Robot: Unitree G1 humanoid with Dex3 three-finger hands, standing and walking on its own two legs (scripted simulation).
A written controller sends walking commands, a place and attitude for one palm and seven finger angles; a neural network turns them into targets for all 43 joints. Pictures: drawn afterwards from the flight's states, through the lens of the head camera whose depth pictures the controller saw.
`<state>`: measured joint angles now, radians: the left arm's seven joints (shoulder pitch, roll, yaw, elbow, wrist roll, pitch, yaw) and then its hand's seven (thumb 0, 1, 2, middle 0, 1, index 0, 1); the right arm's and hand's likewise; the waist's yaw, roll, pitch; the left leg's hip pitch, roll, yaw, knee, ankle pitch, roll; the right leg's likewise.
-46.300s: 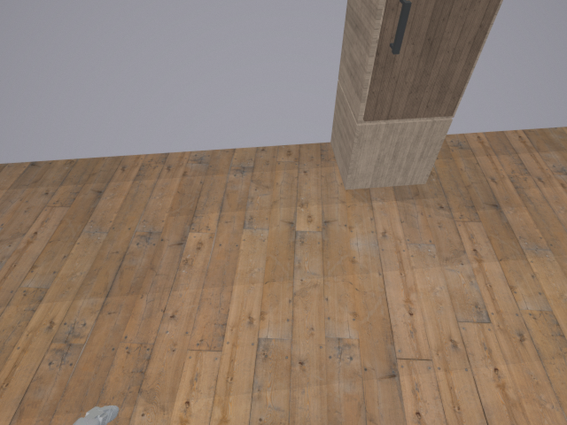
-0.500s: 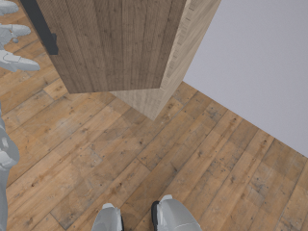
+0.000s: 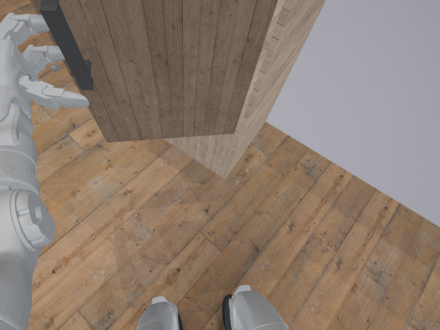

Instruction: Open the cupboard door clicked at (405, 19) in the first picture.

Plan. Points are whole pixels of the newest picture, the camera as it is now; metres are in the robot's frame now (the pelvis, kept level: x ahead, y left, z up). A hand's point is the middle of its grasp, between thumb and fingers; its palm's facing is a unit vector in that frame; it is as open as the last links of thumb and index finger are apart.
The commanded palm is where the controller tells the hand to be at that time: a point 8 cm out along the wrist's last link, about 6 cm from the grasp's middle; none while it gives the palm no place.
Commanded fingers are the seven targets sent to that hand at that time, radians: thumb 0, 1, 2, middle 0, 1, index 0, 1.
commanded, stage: slide the fingers in behind the handle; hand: left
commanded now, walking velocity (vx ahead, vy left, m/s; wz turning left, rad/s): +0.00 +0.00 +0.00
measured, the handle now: (72, 42) +0.59 +0.20 +0.09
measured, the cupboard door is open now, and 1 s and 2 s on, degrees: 42 42 43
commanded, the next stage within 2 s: close the thumb around the handle in 0.88 s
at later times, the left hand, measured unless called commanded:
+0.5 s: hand (82, 67) +0.54 +0.18 +0.09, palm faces +0.05 -1.00 +0.00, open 13.9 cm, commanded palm +0.52 +0.21 +0.09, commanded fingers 0.00 -0.50 0.30 -0.30 -1.20 -0.30 -1.20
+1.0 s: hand (87, 67) +0.53 +0.17 +0.09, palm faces +0.05 -1.00 -0.01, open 14.0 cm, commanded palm +0.51 +0.21 +0.09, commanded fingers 0.00 -0.39 0.35 -0.31 -1.21 -0.31 -1.21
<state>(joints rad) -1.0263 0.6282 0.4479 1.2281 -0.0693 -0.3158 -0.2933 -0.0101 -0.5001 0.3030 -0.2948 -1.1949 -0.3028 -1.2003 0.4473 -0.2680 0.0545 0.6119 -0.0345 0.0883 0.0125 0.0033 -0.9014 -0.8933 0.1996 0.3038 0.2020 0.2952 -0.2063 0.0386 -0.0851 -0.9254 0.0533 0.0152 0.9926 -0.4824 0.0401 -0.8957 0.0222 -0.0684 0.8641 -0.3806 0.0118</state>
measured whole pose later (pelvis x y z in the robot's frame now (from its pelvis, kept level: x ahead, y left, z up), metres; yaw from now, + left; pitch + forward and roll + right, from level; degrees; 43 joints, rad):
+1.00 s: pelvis -0.01 -0.02 +0.00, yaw +0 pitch +23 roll -3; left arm -1.05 0.56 0.42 1.25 -0.05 -0.36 -0.20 -0.01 -0.50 0.30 -0.30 -1.19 -0.30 -1.20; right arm 0.43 -0.28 0.04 0.62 -0.03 0.06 0.02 0.00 -0.90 -0.89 0.20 0.30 0.20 0.29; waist -0.21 0.04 -0.08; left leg -0.92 0.06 0.02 0.98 -0.46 0.02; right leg -0.91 0.03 -0.07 0.89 -0.38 -0.01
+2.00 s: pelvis +0.00 -0.02 +0.00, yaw +0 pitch +22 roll -3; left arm -0.94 0.51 0.41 1.15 -0.09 -0.36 -0.21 0.01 0.75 0.80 -0.36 -1.34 -0.36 -1.35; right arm 0.43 -0.28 0.03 0.60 -0.02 0.08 0.02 0.00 -0.90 -0.89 0.20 0.30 0.20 0.29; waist -0.18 0.04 -0.10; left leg -0.87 0.05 0.03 0.95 -0.47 0.02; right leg -0.87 0.03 -0.04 0.87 -0.39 -0.01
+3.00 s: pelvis +0.00 -0.04 +0.03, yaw +2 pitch +11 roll +0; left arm -0.15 -0.11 -0.06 0.32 0.03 -0.25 0.56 0.00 0.72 0.76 -0.32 -1.32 -0.34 -1.32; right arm 0.32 -0.22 -0.04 0.65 -0.07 0.02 0.04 0.01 -0.90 -0.89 0.20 0.30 0.20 0.29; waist -0.03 0.05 -0.11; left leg -0.56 0.03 0.03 0.79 -0.42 -0.01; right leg -0.58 0.01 -0.05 0.79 -0.39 -0.04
